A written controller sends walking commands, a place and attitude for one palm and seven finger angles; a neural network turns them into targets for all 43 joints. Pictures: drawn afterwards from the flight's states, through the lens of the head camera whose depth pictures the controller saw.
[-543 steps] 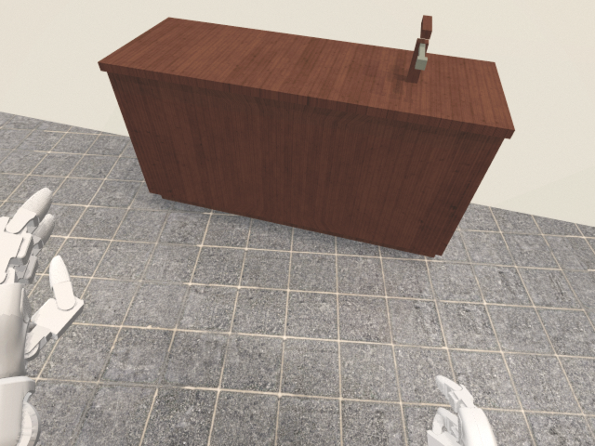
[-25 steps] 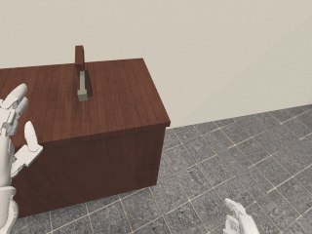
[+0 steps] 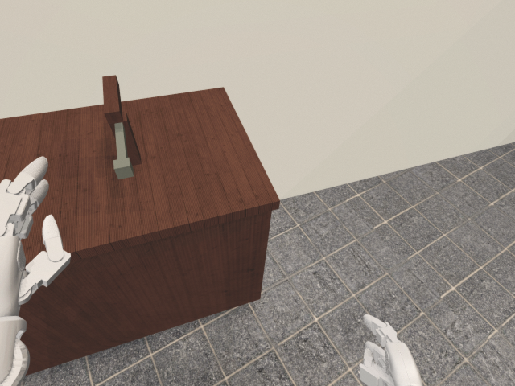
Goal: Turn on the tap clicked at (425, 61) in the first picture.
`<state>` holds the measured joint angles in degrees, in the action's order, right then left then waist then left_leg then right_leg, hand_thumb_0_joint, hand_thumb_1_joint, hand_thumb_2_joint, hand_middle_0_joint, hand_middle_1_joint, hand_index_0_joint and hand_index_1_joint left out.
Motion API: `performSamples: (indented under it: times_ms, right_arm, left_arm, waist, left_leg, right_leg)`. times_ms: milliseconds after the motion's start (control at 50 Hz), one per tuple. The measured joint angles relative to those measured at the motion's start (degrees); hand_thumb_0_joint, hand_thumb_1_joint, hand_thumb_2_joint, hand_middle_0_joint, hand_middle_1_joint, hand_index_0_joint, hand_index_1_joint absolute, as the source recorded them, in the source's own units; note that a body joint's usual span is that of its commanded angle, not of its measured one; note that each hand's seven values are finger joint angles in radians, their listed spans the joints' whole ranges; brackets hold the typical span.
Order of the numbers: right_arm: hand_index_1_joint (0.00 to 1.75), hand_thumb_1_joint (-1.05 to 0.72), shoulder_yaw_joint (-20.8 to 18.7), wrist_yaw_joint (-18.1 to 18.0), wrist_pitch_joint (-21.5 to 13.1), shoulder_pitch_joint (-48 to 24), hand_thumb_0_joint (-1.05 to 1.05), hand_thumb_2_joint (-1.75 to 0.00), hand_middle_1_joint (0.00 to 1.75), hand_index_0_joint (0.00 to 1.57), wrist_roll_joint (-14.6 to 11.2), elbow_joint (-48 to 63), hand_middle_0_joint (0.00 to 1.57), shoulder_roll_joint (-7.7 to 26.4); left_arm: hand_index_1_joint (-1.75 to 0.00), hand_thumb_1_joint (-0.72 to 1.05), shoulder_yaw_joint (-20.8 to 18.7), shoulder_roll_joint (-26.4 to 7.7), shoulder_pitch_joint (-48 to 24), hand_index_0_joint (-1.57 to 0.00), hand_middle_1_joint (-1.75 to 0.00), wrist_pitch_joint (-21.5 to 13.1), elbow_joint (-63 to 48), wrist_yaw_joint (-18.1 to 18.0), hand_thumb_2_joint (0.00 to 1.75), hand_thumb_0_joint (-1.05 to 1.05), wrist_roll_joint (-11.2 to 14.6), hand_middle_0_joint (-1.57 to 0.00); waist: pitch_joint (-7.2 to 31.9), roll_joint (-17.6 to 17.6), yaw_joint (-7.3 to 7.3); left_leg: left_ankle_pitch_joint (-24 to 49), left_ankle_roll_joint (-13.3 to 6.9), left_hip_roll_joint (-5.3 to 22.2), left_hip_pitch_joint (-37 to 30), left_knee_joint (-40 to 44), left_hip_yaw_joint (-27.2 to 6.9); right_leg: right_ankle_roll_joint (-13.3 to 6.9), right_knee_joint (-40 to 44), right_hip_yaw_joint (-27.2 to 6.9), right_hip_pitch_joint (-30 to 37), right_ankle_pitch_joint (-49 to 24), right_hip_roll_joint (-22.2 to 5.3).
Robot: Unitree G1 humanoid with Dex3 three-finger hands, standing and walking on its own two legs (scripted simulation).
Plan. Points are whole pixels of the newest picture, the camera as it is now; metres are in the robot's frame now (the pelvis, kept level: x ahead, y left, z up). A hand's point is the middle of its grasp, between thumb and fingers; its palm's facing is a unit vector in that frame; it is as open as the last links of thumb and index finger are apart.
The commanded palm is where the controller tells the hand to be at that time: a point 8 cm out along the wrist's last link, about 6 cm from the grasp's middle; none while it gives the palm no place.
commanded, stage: come to a stop and stand still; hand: left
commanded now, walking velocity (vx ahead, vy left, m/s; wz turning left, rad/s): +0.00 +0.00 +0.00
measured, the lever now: (123, 168) +0.46 +0.30 +0.05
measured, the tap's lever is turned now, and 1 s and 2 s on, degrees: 0 0 0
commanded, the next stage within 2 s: look again from close up in 0.70 s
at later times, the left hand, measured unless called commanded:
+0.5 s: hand (101, 255) +0.22 +0.21 +0.15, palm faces +0.38 -0.85 -0.37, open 7.4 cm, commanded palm +0.17 +0.25 +0.17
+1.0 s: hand (97, 259) +0.22 +0.21 +0.16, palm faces +0.37 -0.85 -0.37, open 7.4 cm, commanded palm +0.16 +0.25 +0.17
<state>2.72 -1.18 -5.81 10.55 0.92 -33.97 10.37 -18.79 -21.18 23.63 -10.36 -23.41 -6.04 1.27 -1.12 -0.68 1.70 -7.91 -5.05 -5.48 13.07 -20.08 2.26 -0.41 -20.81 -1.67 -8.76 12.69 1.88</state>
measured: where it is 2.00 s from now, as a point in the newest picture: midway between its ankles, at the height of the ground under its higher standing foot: outside the picture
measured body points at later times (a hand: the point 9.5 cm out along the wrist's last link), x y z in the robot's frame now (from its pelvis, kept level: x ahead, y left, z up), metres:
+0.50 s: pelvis +0.01 -0.03 +0.00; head +0.02 -0.03 +0.45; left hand +0.20 +0.25 +0.17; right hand +0.20 -0.26 -0.07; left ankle +0.03 +0.04 -0.74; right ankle -0.02 -0.12 -0.74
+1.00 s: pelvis +0.01 -0.04 +0.00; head +0.01 -0.03 +0.45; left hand +0.19 +0.25 +0.18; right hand +0.19 -0.26 -0.08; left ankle +0.03 +0.04 -0.74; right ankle -0.02 -0.12 -0.74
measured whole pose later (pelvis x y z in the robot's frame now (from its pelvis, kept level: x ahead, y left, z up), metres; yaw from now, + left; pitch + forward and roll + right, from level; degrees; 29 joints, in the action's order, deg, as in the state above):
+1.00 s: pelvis +0.01 -0.04 +0.00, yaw +1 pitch +1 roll -1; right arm 1.5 -3.1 -3.6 11.8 -0.4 -33.4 12.3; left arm -17.6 -21.0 26.1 -9.8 -25.0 -6.4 3.2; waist 0.9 0.4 1.1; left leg -9.4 -3.4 -2.9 13.1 -21.9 0.2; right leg -3.1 -17.9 0.0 -6.4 12.0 4.7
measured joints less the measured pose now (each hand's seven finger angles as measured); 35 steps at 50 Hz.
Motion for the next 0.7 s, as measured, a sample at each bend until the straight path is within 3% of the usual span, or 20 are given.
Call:
performSamples:
  times_ms: [160, 320, 480, 700]
  right_arm:
    - [0.3, -0.9, -0.7, -0.9, 0.4, 0.2, 0.01, -0.9, 0.3, 0.2, -0.4, 0.4, 0.21, 1.2]
    - [0.3, -0.9, -1.3, -1.2, 0.9, -0.5, 0.01, -0.9, 0.3, 0.2, -0.9, 0.8, 0.21, 1.9]
    - [0.3, -0.9, -1.1, -1.7, 1.5, 0.3, 0.01, -0.9, 0.3, 0.2, -1.1, 0.9, 0.21, 1.8]
    - [0.3, -0.9, -1.2, -1.7, 2.1, 1.6, 0.01, -0.9, 0.3, 0.2, -1.3, 0.5, 0.21, 2.1]
  left_arm:
    - [-0.3, 0.89, 0.2, -0.5, 1.6, -0.21, -0.3, 0.0, -3.7, -0.1, 0.9, 0.02, 0.5, -0.21]
    - [-0.3, 0.89, -0.4, 0.4, 0.9, -0.21, -0.3, -0.7, -1.5, -0.6, 0.9, 0.02, 0.8, -0.21]
    - [-0.3, 0.89, 1.5, 1.6, 1.2, -0.21, -0.3, 0.6, -0.3, -0.4, 0.9, 0.02, 1.1, -0.21]
    - [-0.3, 0.89, 0.4, 0.4, 2.5, -0.21, -0.3, 0.2, -1.1, -0.4, 0.9, 0.02, 1.9, -0.21]
  waist:
    - [0.0, -1.1, 0.13]
    - [1.3, 0.6, 0.41]
    - [2.0, 1.1, -0.1]
    - [2.3, 1.5, -0.64]
  left_leg:
    - [-1.0, -0.1, -0.2, -0.5, -0.9, -0.7]
    - [-2.0, 0.8, 1.3, 0.3, -2.3, -1.1]
    - [-2.2, 1.5, 2.2, 0.3, -2.6, -1.5]
    - [-2.3, 2.1, 3.0, 0.5, -2.8, -2.0]
  right_leg:
    - [-0.7, -1.9, 0.7, 0.2, 2.0, 0.0]
    - [-1.7, -0.3, 1.0, 0.7, 1.2, 1.5]
    - [-2.6, 0.6, 1.3, 1.2, 0.7, 2.4]
    - [-3.2, 2.0, 1.6, 1.8, 0.0, 3.2]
